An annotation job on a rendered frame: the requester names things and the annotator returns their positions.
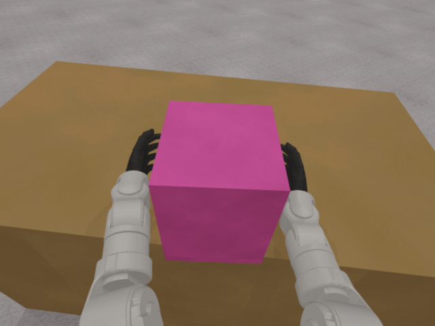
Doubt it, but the robot right hand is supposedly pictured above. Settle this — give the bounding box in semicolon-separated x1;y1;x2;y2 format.
280;143;308;192

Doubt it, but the left robot forearm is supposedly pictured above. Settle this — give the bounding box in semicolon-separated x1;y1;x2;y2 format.
79;170;152;326

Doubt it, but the robot right upper arm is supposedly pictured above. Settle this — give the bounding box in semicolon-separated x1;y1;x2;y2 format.
300;299;383;326

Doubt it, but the right robot forearm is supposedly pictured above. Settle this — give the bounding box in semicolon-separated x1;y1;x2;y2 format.
279;190;371;309

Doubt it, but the robot left hand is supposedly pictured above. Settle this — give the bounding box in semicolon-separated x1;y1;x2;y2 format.
126;128;161;175

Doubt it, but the carton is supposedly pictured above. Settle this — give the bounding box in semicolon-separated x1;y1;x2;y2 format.
148;101;290;264

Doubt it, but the robot left upper arm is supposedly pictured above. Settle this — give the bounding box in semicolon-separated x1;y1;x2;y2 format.
80;284;164;326

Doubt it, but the pedestal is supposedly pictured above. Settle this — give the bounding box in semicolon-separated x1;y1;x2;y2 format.
0;61;435;326

